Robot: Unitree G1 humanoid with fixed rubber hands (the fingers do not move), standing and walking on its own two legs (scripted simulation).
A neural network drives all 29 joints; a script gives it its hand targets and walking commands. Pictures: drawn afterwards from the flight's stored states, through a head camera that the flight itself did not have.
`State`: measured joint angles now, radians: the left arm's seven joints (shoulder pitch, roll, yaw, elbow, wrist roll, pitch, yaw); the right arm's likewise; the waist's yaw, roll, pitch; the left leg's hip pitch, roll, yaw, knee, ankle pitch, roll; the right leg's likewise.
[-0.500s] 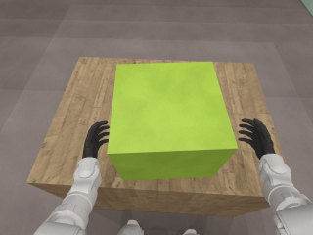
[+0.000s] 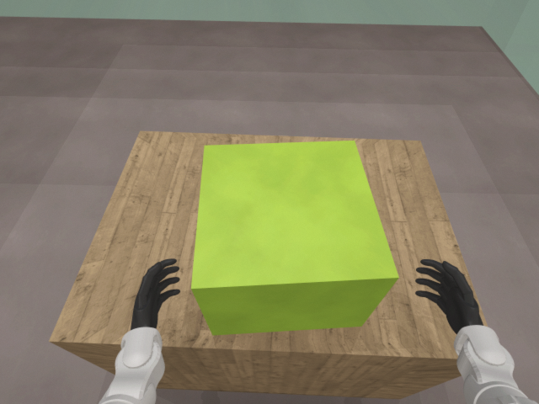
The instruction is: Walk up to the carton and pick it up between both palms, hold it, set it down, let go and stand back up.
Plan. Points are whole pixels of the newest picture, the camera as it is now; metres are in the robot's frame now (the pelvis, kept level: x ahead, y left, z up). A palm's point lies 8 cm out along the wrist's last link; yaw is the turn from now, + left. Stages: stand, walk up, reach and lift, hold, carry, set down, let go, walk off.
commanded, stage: set down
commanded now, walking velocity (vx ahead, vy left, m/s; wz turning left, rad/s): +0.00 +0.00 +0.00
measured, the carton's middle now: (284, 237) +0.44 +0.01 -0.07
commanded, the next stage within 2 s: none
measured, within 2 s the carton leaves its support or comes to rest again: neither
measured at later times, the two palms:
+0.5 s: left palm (138, 348) +0.21 +0.22 -0.03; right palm (469, 358) +0.23 -0.26 -0.03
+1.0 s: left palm (135, 363) +0.19 +0.22 -0.04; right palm (461, 377) +0.20 -0.24 -0.03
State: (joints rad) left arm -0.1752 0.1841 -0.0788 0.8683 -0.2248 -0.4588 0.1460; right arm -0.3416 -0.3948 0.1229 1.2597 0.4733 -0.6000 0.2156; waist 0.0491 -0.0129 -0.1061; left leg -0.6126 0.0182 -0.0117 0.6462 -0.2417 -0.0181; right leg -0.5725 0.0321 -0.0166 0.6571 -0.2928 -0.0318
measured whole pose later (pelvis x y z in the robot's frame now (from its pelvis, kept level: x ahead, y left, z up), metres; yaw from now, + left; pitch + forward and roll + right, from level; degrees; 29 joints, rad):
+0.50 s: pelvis +0.01 -0.01 +0.01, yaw +0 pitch +2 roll +1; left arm 0.07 0.17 -0.02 0.72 -0.16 -0.45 0.14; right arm -0.03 -0.33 0.13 1.01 0.41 -0.62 0.18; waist 0.04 -0.03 -0.02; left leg -0.35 0.02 -0.01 0.54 -0.23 -0.03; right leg -0.32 0.04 0.00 0.57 -0.29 -0.05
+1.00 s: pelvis +0.03 +0.00 +0.02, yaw -1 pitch -1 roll +0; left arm 0.20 0.17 -0.02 0.64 -0.12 -0.38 0.12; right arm 0.10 -0.28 0.11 0.91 0.33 -0.56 0.15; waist 0.04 -0.05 0.01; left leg -0.22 0.02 0.01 0.46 -0.23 -0.02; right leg -0.20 0.04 0.01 0.48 -0.28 -0.04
